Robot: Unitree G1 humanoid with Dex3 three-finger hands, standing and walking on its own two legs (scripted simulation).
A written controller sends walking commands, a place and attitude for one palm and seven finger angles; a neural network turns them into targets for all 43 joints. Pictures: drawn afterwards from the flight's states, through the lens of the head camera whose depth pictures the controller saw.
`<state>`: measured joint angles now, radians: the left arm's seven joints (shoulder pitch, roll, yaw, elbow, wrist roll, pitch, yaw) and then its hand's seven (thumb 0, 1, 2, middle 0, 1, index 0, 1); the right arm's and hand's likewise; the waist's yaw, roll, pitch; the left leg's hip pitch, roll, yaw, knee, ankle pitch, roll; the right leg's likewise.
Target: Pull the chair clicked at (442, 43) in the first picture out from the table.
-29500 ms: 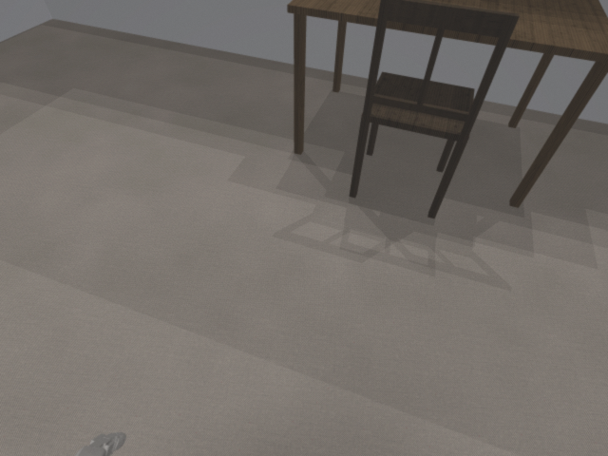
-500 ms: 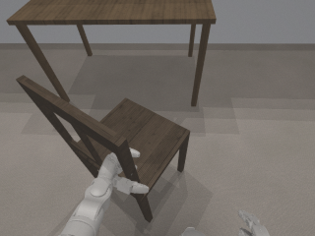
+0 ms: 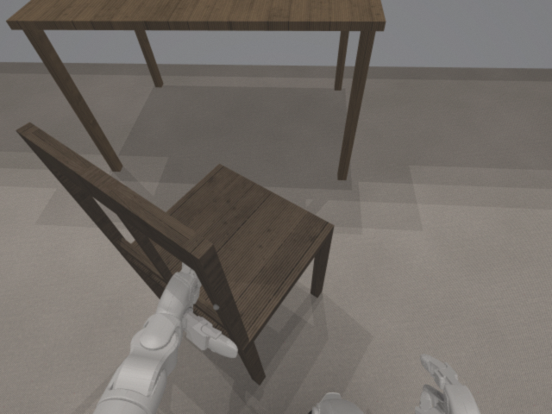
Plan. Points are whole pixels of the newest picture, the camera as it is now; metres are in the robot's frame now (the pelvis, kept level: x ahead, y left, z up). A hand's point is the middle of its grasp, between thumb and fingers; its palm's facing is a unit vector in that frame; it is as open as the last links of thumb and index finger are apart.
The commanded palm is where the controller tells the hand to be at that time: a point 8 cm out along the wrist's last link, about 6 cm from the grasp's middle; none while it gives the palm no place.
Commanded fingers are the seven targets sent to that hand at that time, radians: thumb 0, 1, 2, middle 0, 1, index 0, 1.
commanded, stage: draw the fingers out of the gap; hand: left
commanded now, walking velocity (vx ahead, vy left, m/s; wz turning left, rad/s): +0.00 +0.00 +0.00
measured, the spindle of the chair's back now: (148, 248) +0.42 +0.24 -0.07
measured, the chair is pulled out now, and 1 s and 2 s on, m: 0.59 0.59 0.59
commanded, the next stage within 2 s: draw the hand back to the body in 0.72 s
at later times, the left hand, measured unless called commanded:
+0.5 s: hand (198, 373) +0.20 +0.11 -0.04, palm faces -0.18 -0.98 -0.12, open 17.5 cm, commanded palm +0.18 +0.16 -0.02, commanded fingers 0.00 -0.55 0.20 0.00 0.00 0.00 0.00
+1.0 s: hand (171, 387) +0.17 +0.13 +0.01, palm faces +0.00 -1.00 +0.02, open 17.5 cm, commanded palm +0.13 +0.19 +0.02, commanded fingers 0.00 -0.55 0.20 0.00 0.00 0.00 0.00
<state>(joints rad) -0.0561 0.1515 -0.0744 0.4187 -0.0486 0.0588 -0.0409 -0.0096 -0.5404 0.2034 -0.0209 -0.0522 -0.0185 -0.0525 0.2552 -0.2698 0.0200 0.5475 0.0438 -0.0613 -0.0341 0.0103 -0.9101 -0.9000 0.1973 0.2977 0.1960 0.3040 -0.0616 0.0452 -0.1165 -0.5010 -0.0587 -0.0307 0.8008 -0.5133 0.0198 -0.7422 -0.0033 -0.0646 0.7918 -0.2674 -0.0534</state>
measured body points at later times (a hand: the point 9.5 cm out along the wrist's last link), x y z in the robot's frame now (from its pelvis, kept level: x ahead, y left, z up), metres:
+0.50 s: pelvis +0.00 +0.01 -0.01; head +0.04 +0.00 +0.44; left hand +0.20 +0.17 -0.02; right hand +0.19 -0.21 -0.08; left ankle -0.07 +0.11 -0.70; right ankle +0.07 -0.08 -0.70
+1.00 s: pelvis +0.00 +0.02 -0.03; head +0.05 +0.02 +0.42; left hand +0.17 +0.19 +0.01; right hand +0.18 -0.20 -0.10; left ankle -0.07 +0.11 -0.70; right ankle +0.07 -0.08 -0.70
